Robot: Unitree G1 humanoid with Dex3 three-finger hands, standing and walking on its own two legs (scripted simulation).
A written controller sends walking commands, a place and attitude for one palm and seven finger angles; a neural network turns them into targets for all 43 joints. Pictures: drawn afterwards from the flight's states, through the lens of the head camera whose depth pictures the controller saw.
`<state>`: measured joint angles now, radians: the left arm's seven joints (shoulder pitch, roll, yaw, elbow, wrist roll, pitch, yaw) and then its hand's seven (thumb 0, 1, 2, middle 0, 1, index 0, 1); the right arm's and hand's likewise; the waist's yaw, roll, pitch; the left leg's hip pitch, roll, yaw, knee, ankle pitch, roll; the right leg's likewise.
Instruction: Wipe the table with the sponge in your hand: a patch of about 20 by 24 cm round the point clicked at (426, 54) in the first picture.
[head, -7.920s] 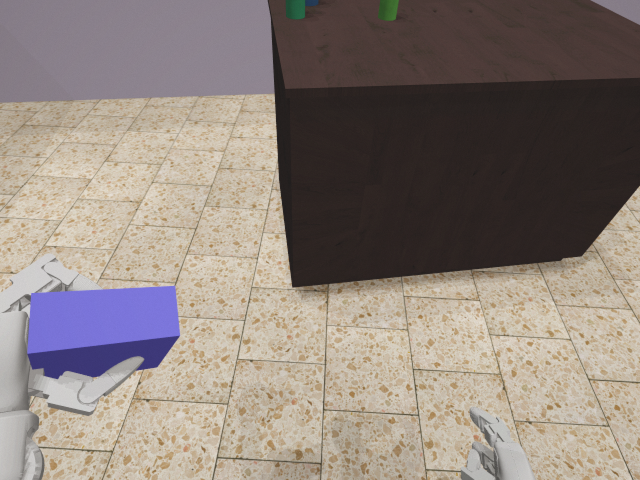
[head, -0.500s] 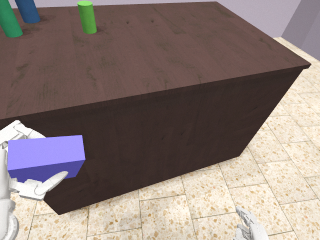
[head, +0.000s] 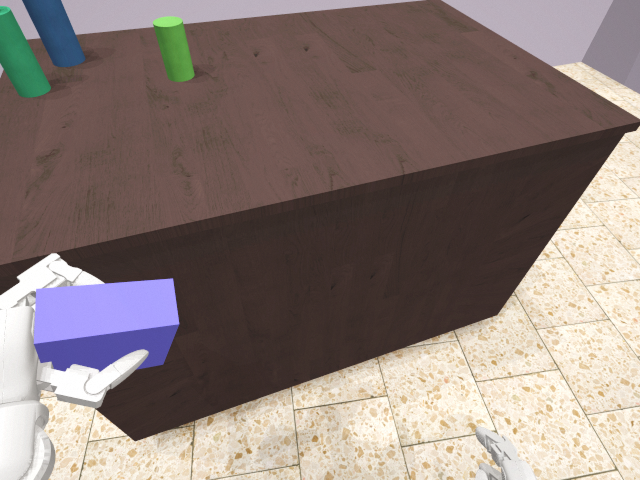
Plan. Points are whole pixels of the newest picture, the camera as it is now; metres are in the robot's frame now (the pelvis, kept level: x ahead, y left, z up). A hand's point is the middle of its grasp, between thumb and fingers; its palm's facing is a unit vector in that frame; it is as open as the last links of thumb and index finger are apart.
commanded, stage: look again from close up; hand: left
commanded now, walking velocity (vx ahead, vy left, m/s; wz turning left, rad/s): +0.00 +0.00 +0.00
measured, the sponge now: (128, 330) +0.23 +0.22 +0.12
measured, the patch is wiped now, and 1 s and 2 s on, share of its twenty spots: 0.00 0.00 0.00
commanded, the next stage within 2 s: shuffle to correct the standing spot in 0.18 s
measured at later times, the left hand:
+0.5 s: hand (77, 328) +0.21 +0.26 +0.14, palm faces +0.42 -0.85 -0.31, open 9.4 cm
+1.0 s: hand (150, 265) +0.29 +0.22 +0.15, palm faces +0.40 -0.83 -0.39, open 9.4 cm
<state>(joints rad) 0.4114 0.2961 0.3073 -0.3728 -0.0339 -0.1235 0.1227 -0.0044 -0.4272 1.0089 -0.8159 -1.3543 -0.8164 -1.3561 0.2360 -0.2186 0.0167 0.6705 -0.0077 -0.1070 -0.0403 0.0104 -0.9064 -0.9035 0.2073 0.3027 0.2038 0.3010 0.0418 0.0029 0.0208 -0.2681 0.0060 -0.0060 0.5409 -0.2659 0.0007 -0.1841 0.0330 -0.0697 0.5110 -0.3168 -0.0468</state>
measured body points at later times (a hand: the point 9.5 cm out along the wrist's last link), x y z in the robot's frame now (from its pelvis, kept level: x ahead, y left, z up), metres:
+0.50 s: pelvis +0.01 +0.01 -0.01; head +0.00 +0.03 +0.44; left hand +0.19 +0.31 +0.16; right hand +0.17 -0.22 -0.09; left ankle +0.02 +0.12 -0.73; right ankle -0.02 -0.09 -0.73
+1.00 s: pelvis +0.08 -0.03 -0.01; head +0.09 -0.02 +0.44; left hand +0.26 +0.26 +0.17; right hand +0.23 -0.28 -0.10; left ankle +0.07 +0.08 -0.66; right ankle +0.12 -0.13 -0.73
